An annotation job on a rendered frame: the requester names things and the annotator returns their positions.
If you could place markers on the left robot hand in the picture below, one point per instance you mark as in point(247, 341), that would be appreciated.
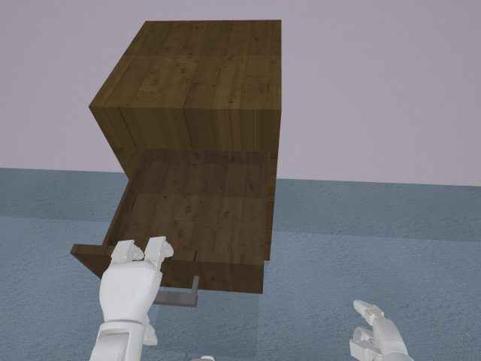
point(128, 288)

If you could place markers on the drawer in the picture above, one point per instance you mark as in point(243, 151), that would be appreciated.
point(211, 207)

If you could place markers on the cabinet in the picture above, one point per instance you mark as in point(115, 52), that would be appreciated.
point(197, 85)

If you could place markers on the robot left forearm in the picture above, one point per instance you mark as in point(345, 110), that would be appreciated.
point(119, 340)

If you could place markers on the right robot hand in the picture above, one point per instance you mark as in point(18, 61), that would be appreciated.
point(385, 338)

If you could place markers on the handle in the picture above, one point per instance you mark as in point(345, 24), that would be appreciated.
point(178, 298)

